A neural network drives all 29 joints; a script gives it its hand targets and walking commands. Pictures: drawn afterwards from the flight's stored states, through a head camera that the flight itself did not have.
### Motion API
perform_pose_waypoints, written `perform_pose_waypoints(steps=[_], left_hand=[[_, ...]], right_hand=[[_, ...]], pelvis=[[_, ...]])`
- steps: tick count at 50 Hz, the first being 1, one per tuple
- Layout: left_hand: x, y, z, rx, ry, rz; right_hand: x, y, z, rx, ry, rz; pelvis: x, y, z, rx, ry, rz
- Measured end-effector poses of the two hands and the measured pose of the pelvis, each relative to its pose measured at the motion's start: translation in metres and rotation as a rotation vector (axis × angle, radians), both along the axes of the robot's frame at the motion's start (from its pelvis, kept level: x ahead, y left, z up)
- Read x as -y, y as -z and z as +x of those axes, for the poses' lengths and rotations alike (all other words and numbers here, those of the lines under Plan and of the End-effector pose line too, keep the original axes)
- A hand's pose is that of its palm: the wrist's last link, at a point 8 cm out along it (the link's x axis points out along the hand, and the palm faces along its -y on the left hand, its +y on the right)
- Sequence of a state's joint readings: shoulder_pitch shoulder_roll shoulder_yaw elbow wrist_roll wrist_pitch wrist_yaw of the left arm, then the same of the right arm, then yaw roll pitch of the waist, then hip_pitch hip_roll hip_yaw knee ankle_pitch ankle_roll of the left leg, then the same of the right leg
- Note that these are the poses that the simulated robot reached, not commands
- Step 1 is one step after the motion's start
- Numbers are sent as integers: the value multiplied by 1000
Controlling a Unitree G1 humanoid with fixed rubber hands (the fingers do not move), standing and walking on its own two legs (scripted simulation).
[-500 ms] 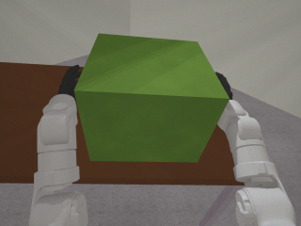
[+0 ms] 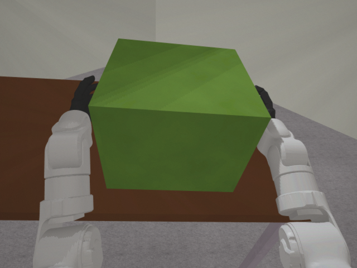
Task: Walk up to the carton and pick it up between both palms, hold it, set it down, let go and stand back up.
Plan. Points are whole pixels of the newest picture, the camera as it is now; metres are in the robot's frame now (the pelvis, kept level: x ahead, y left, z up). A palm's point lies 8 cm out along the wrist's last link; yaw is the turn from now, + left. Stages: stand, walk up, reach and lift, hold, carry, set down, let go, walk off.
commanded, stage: hold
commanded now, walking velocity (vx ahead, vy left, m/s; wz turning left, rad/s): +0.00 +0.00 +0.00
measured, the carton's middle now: (175, 114) +0.42 +0.00 +0.17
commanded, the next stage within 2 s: none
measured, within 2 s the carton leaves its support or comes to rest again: neither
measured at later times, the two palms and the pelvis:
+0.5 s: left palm (86, 116) +0.35 +0.18 +0.21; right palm (268, 126) +0.35 -0.20 +0.19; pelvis -0.01 +0.00 +0.00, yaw +0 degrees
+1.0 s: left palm (82, 117) +0.36 +0.19 +0.20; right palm (262, 126) +0.36 -0.19 +0.19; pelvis -0.01 +0.00 +0.00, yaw +0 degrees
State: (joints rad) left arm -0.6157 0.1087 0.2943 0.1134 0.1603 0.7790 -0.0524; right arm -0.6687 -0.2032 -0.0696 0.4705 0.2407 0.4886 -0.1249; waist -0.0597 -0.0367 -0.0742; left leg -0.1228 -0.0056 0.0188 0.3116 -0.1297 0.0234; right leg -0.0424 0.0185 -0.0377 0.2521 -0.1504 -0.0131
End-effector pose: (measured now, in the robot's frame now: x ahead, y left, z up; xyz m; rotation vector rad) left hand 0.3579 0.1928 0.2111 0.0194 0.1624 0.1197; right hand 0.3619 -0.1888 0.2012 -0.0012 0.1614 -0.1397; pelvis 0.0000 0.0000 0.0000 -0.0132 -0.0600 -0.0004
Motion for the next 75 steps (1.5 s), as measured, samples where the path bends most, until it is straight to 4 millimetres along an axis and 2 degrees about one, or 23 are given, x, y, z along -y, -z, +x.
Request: perform_pose_waypoints(steps=[12,22,29,39,52,65,75], left_hand=[[-1,16,-8,-31,-4,-1],[9,2,-5,-5,14,8],[4,7,-4,-34,3,-10],[-7,1,-9,6,-15,-6],[0,9,0,-34,8,10],[0,5,-6,-11,-5,-8],[-1,8,-7,-16,-8,-1]], right_hand=[[-1,8,-5,-32,-2,8],[9,8,-11,-6,19,23],[4,8,-6,-37,5,0],[-7,-5,-2,2,-11,3],[0,15,-3,-40,6,4],[0,1,-4,-17,-1,1],[-1,4,-4,-23,-7,-1]], pelvis=[[2,0,-1,12,-6,-3],[2,0,-7,1,1,-1],[4,0,-9,-4,5,2],[6,0,-5,1,-18,0],[-2,0,-5,-7,-2,-2],[0,0,-1,5,0,-1],[3,0,-6,-1,-6,-3]])
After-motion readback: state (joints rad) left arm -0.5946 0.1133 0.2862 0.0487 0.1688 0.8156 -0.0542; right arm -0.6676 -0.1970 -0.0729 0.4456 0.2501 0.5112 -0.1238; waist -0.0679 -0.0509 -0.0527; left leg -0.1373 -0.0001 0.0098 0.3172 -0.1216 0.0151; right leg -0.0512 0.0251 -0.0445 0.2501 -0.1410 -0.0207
